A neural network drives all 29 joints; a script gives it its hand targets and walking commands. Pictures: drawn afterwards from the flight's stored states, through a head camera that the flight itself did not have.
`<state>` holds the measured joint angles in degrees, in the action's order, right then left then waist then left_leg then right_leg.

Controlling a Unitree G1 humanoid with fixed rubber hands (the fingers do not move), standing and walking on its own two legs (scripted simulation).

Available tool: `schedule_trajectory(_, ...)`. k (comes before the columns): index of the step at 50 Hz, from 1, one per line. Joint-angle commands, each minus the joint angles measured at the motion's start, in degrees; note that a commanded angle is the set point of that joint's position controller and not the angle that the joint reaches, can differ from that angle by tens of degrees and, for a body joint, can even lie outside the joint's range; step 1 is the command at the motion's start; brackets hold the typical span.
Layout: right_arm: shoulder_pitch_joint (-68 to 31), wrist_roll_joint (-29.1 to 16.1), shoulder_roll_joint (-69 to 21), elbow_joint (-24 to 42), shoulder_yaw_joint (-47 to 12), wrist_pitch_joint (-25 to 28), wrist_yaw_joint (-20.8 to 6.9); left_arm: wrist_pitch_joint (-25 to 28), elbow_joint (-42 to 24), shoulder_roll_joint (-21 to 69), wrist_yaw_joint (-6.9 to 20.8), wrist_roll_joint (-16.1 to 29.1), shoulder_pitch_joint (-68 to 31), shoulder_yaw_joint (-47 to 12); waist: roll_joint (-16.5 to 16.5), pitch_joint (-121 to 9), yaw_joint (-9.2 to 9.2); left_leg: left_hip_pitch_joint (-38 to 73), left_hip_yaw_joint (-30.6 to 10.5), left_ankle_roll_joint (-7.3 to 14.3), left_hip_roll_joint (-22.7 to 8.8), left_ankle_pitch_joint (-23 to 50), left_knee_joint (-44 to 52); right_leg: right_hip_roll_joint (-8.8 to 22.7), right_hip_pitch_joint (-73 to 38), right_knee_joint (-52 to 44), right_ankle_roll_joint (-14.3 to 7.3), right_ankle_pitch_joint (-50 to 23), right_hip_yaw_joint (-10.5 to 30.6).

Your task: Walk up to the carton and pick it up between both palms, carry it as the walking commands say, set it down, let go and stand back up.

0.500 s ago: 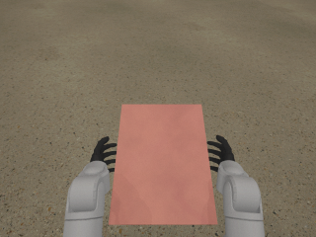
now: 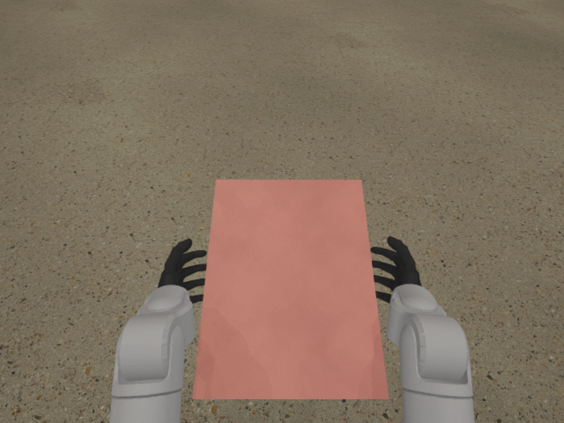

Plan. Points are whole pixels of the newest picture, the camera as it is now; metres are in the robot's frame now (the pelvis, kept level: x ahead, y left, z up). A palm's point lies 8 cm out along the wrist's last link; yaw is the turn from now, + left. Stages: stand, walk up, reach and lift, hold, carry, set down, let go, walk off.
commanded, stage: carry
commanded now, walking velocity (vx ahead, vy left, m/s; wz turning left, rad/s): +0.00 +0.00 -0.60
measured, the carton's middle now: (288, 290) +0.31 +0.00 +0.00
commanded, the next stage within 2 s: none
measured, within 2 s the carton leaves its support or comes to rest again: neither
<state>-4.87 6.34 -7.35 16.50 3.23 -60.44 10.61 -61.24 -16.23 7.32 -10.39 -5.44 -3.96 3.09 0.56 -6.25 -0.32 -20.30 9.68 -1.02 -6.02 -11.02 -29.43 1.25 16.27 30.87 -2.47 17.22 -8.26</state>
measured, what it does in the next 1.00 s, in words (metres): walks backwards, turning right: right foot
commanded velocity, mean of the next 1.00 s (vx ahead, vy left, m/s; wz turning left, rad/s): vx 0.00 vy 0.00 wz -0.60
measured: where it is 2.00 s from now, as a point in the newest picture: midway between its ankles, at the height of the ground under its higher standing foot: outside the picture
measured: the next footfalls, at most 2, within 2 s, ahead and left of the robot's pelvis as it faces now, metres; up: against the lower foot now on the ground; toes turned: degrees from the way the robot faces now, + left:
right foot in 0.86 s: -0.10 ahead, -0.11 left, +0.00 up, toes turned -35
left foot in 1.22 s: -0.03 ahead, +0.13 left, +0.00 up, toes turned -30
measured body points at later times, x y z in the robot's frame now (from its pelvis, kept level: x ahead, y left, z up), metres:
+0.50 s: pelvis -0.03 +0.01 -0.01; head -0.02 +0.02 +0.44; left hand +0.25 +0.12 +0.07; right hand +0.20 -0.19 +0.07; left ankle +0.01 +0.14 -0.72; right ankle -0.01 -0.09 -0.73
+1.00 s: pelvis -0.11 +0.02 -0.01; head -0.10 +0.00 +0.44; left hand +0.20 +0.00 +0.07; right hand +0.03 -0.26 +0.07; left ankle -0.04 +0.14 -0.68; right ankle -0.13 -0.09 -0.73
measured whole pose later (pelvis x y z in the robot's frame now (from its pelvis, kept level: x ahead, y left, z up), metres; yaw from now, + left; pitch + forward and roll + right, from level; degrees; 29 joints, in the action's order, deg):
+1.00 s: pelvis -0.11 +0.02 -0.01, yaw -30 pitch +3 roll +1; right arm -6.3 6.0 -7.4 28.1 2.9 -73.3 13.7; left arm -72.8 -24.6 7.7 -11.4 -6.1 -8.3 1.7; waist 1.0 -1.0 1.5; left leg -31.9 6.8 -4.4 -8.9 -28.0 -61.1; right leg 1.5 24.2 35.9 -2.0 14.9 -4.6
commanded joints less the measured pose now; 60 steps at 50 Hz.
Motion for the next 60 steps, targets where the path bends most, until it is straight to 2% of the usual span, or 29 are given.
schedule_trajectory(1, -18.73, -17.31, -46.67, 6.87, -31.21, -0.85, -12.60, 0.10, -9.31, 46.21, 13.01, 18.20, -22.29, -31.32, -2.95, -14.10, 0.37, 7.09, -2.59, 0.29, -4.29, 8.16, -2.35, 9.42, -2.58, -3.52, -1.94, -23.48, 8.85)
schedule_trajectory(4, -18.86, -17.98, -47.81, 8.39, -32.37, -2.34, -12.86, -1.62, -11.37, 47.16, 13.43, 19.03, -22.89, -32.98, -3.64, -12.79, 0.45, 5.46, -1.33, -0.27, -4.11, 6.36, -5.12, 10.24, -0.68, -2.41, -2.86, -26.60, 11.33)
schedule_trajectory(8, -20.70, -20.11, -50.91, 12.38, -34.75, -4.15, -13.21, -3.60, -15.69, 50.03, 13.52, 20.47, -24.59, -35.17, -3.12, -11.96, 0.51, 5.71, -2.02, -0.15, -5.28, 5.52, -5.70, 9.44, 3.30, -0.79, -3.27, -23.09, 13.25)
schedule_trajectory(14, -20.07, -22.21, -53.36, 16.76, -36.64, -7.48, -13.13, -7.26, -19.87, 53.33, 13.24, 22.47, -24.10, -37.39, 4.51, -12.06, -0.06, 6.89, -4.75, 2.39, -13.60, 6.69, 0.58, 3.43, 7.37, 5.97, -1.79, -9.12, 8.53)
schedule_trajectory(17, -20.33, -22.58, -53.89, 17.48, -36.76, -8.72, -13.14, -8.58, -19.87, 54.48, 13.51, 23.10, -24.67, -37.68, 4.93, -11.35, -0.34, 4.09, -2.84, 1.57, -15.22, 0.07, 0.66, 3.13, 6.43, 4.61, -2.62, -4.03, 9.95)
schedule_trajectory(18, -20.83, -22.74, -54.17, 17.84, -36.95, -9.05, -13.19, -8.84, -19.79, 54.69, 13.61, 23.21, -24.90, -37.60, 1.80, -10.83, -0.48, 1.85, -1.19, 0.38, -13.76, -4.71, -1.49, 4.24, 5.42, 1.37, -3.43, -3.83, 13.17)
schedule_trajectory(20, -22.49, -23.19, -54.43, 18.75, -37.42, -9.60, -13.39, -9.16, -19.47, 54.70, 13.57, 23.13, -25.13, -37.16, -9.06, -10.25, -0.54, -2.55, 2.02, -2.71, -7.25, -14.19, -10.33, 9.36, 4.10, -8.17, -6.34, -6.35, 25.07)
schedule_trajectory(21, -23.38, -23.57, -54.38, 19.13, -37.50, -9.69, -13.46, -9.25, -19.74, 54.74, 13.52, 23.10, -24.84, -37.19, -10.53, -9.89, -0.60, -4.53, 1.57, -3.62, -4.36, -15.62, -14.92, 11.55, 3.62, -10.02, -7.89, -11.03, 30.24)
schedule_trajectory(22, -22.99, -23.79, -54.44, 19.10, -37.46, -9.71, -13.49, -9.28, -20.27, 54.69, 13.51, 23.01, -24.71, -37.54, -9.20, -10.32, -0.57, -6.44, -0.81, -4.03, -2.50, -16.98, -16.86, 12.48, 1.37, -9.69, -8.53, -18.35, 32.01)
schedule_trajectory(25, -21.01, -23.73, -55.86, 18.15, -37.63, -9.68, -13.87, -9.01, -20.24, 54.98, 13.57, 22.41, -23.97, -37.80, -9.57, -14.79, -0.26, -6.01, -2.56, -3.05, 0.02, -14.11, -13.02, 11.67, -5.68, -4.44, -7.34, -37.11, 27.63)
schedule_trajectory(27, -20.62, -24.12, -57.35, 18.55, -38.07, -9.52, -14.08, -8.76, -21.17, 55.68, 13.38, 22.44, -24.11, -38.23, -9.39, -17.00, 0.19, 0.96, -2.49, -2.00, 0.21, -8.62, -4.89, 9.93, -3.88, -1.31, -5.77, -40.23, 24.86)
schedule_trajectory(28, -20.18, -24.12, -57.67, 18.47, -38.04, -9.49, -14.11, -8.79, -21.16, 55.58, 13.26, 22.49, -23.60, -38.28, -7.64, -18.07, 0.60, 8.69, -3.06, -0.83, -1.39, -2.44, 1.91, 8.47, 0.77, 1.56, -3.92, -37.64, 22.11)
schedule_trajectory(29, -19.66, -23.99, -57.58, 18.05, -37.86, -9.51, -14.10, -8.93, -21.23, 55.47, 13.13, 22.71, -22.71, -38.31, -1.25, -17.49, 0.58, 17.45, -7.79, 2.51, -8.13, 6.74, 7.56, 4.86, 10.40, 7.46, -0.76, -26.89, 17.07)
schedule_trajectory(30, -17.82, -23.27, -57.07, 16.37, -36.83, -9.38, -13.97, -9.25, -22.56, 55.34, 13.33, 23.10, -22.92, -38.84, 15.10, -15.02, 0.11, 19.00, -17.87, 9.16, -21.24, 20.09, 8.74, -1.48, 19.85, 17.33, 2.56, -2.28, 9.09)
schedule_trajectory(31, -18.79, -23.60, -57.00, 17.42, -36.81, -9.28, -13.96, -9.47, -22.81, 54.88, 13.47, 23.33, -25.78, -39.13, 16.44, -14.54, 0.58, 17.75, -18.15, 13.56, -25.62, 27.44, 7.85, -0.63, 22.43, 31.08, 3.21, 14.76, 6.89)
schedule_trajectory(32, -19.57, -23.42, -56.54, 17.94, -36.68, -9.20, -13.86, -9.63, -21.84, 54.47, 13.75, 23.42, -26.45, -39.07, 9.54, -14.09, 0.50, 15.74, -14.29, 13.23, -23.90, 28.14, 6.37, 2.81, 20.79, 35.66, 3.69, 13.72, 7.62)
schedule_trajectory(33, -20.99, -23.10, -56.20, 18.76, -36.45, -9.08, -13.83, -9.63, -21.71, 55.17, 13.97, 24.03, -27.12, -39.46, 5.44, -12.45, 0.38, 13.17, -9.97, 11.70, -21.68, 23.96, 6.04, 4.09, 20.54, 35.98, 3.96, 11.71, 7.68)
schedule_trajectory(36, -20.99, -22.31, -54.84, 18.81, -35.11, -9.44, -13.26, -10.17, -20.30, 55.10, 13.89, 24.73, -26.20, -39.49, 9.28, -10.64, -0.07, 11.27, -0.56, 6.69, -16.33, 22.57, 3.00, 3.22, 15.61, 24.15, 5.04, 9.25, 3.08)
schedule_trajectory(38, -20.51, -21.94, -53.97, 18.74, -34.51, -9.70, -12.94, -10.36, -19.94, 54.93, 13.67, 24.78, -26.91, -39.09, 11.39, -10.97, 0.74, 12.09, 0.55, 6.30, -16.76, 22.21, 2.25, 1.40, 13.06, 18.24, 5.34, 9.49, -0.96)
schedule_trajectory(41, -19.53, -21.08, -53.56, 17.36, -34.32, -10.32, -12.43, -11.02, -18.08, 54.65, 13.67, 24.35, -26.19, -37.56, 12.14, -13.19, 0.66, 12.57, 1.64, 3.98, -18.04, 19.41, -1.85, 0.66, 6.71, 6.59, 4.35, 5.85, -2.76)
schedule_trajectory(42, -19.66, -21.00, -53.54, 16.84, -34.28, -10.58, -12.38, -11.22, -17.17, 54.76, 13.73, 24.00, -25.70, -37.07, 8.64, -14.31, -0.19, 9.73, 3.64, 1.39, -16.71, 14.91, -6.75, 0.99, 0.31, -1.91, 3.84, -1.74, -1.64)
schedule_trajectory(43, -20.02, -21.14, -53.29, 16.28, -34.20, -10.83, -12.44, -11.41, -16.52, 54.84, 13.88, 23.44, -25.97, -36.47, 0.67, -13.72, -0.93, 2.58, 4.94, -1.84, -13.34, 1.86, -14.50, 5.18, -6.61, -9.10, 2.84, -8.72, 5.49)
schedule_trajectory(44, -20.40, -20.86, -52.68, 15.73, -34.94, -11.25, -12.54, -11.40, -13.54, 53.87, 13.81, 21.94, -24.62, -34.57, -17.34, -12.44, -0.91, -16.31, 6.83, -5.64, -5.04, -23.84, -25.37, 20.67, -14.47, -10.33, -3.23, -29.23, 28.27)
schedule_trajectory(45, -23.66, -22.80, -53.74, 17.82, -36.88, -11.21, -13.08, -10.95, -14.17, 54.98, 13.93, 22.36, -23.70, -34.68, -16.12, -11.37, -0.30, -18.64, -1.72, -5.41, -4.89, -28.11, -32.88, 22.90, -10.31, -8.20, -8.01, -39.00, 32.31)
schedule_trajectory(46, -26.22, -24.23, -55.69, 18.50, -38.41, -10.97, -13.58, -10.44, -14.83, 55.43, 14.07, 21.92, -24.24, -34.39, -11.53, -12.73, -0.22, -16.95, -5.53, -4.46, -5.48, -25.21, -34.87, 19.99, -10.70, -6.19, -7.34, -37.74, 26.51)
schedule_trajectory(47, -28.49, -24.94, -57.26, 19.20, -39.93, -10.77, -13.91, -9.84, -15.03, 55.99, 14.15, 21.22, -24.92, -34.05, -10.25, -12.69, -0.29, -16.36, -6.62, -3.72, -4.89, -21.17, -35.35, 17.98, -9.37, -6.36, -5.95, -31.36, 22.47)
schedule_trajectory(50, -29.38, -26.12, -60.53, 20.24, -41.12, -10.20, -14.40, -8.47, -17.52, 57.79, 13.95, 21.37, -27.00, -33.90, -10.30, -14.24, -0.33, -14.44, -6.86, -2.92, -2.38, -14.85, -33.23, 14.01, -8.61, -6.09, -4.56, -22.79, 18.42)
schedule_trajectory(56, -25.24, -25.18, -58.48, 17.60, -39.43, -10.81, -13.87, -8.88, -16.78, 54.16, 13.33, 20.10, -24.17, -33.76, -10.89, -15.30, -0.61, -8.35, -5.48, -2.60, 2.07, -16.55, -18.19, 14.19, -8.37, -8.07, -6.07, -23.32, 24.45)
schedule_trajectory(60, -22.26, -24.37, -58.09, 15.93, -37.29, -10.96, -13.74, -9.48, -17.09, 53.99, 12.97, 20.78, -23.91, -35.16, -10.23, -16.69, -0.08, 5.12, -2.61, -1.82, 3.11, -10.77, 0.11, 10.56, -3.79, -6.38, -3.44, -24.05, 23.24)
